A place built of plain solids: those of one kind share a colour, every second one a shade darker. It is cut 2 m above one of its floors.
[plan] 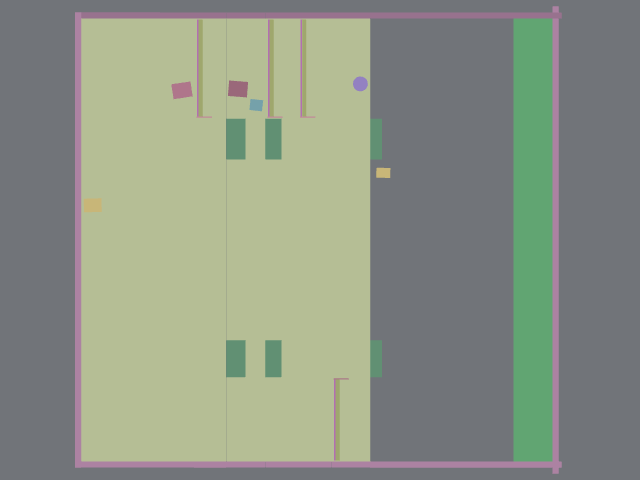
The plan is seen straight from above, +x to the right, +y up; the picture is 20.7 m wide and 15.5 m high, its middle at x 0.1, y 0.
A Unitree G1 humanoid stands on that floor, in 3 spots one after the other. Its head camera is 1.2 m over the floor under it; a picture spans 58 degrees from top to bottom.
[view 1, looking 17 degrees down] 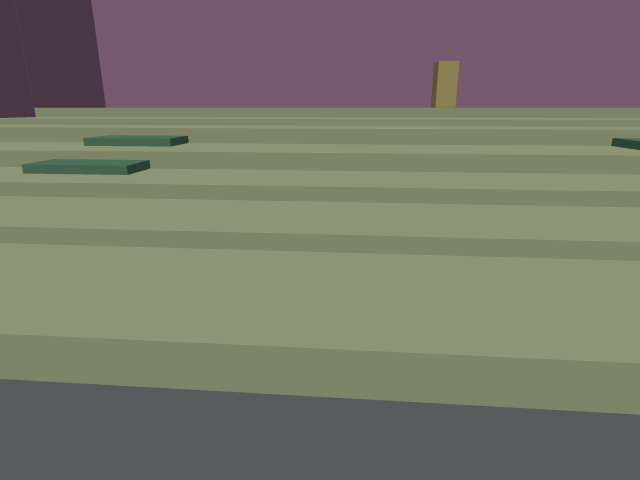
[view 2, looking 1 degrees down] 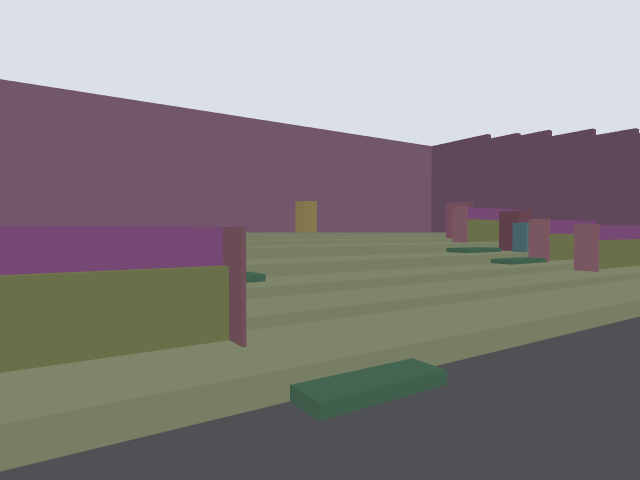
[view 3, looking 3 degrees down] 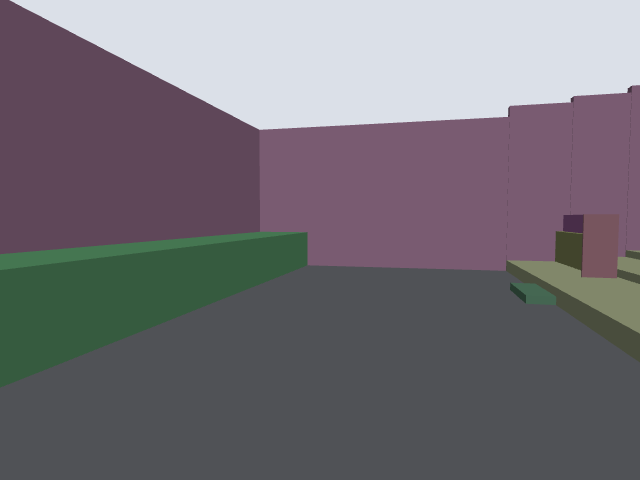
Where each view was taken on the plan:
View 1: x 3.31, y -0.77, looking -175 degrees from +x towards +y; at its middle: floor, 2.99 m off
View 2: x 4.40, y -5.92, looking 147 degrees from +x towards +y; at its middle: floor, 10.23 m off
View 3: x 3.44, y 3.24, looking -76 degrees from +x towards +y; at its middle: wall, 10.73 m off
